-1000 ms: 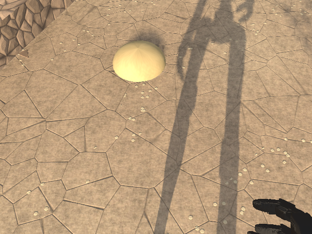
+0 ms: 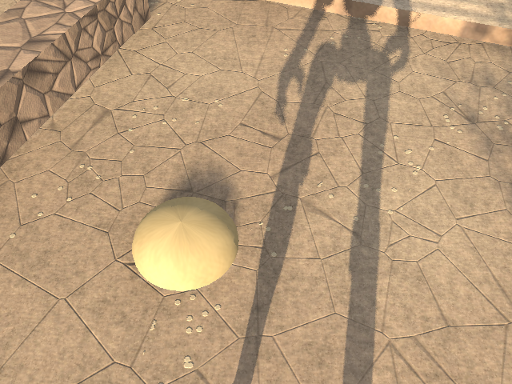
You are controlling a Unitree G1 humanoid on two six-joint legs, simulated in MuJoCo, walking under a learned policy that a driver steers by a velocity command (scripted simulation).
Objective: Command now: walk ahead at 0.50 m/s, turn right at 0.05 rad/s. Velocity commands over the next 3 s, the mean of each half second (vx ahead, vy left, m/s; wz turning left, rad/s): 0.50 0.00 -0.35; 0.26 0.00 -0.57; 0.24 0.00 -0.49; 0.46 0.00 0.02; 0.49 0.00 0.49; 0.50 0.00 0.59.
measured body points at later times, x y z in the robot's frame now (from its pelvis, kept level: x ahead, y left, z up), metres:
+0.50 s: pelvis +0.27 +0.03 +0.00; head +0.29 +0.02 +0.45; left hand +0.49 +0.25 -0.11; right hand +0.23 -0.25 -0.14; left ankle +0.21 +0.14 -0.74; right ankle +0.41 -0.16 -0.69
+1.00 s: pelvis +0.46 -0.07 +0.00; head +0.49 -0.11 +0.44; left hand +0.71 +0.13 -0.09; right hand +0.48 -0.39 -0.12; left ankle +0.63 +0.06 -0.69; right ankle +0.45 -0.14 -0.74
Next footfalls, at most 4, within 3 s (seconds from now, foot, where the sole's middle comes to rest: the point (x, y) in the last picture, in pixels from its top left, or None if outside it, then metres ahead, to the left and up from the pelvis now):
0.12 left None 0.25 0.14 -0.78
0.64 right None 0.49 -0.16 -0.78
1.16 left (293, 322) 0.66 -0.01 -0.78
1.58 right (410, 363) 0.56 -0.31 -0.78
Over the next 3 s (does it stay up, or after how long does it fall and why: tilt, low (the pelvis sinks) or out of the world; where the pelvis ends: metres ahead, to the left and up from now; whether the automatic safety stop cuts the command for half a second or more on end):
stays up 1.18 -0.59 -0.01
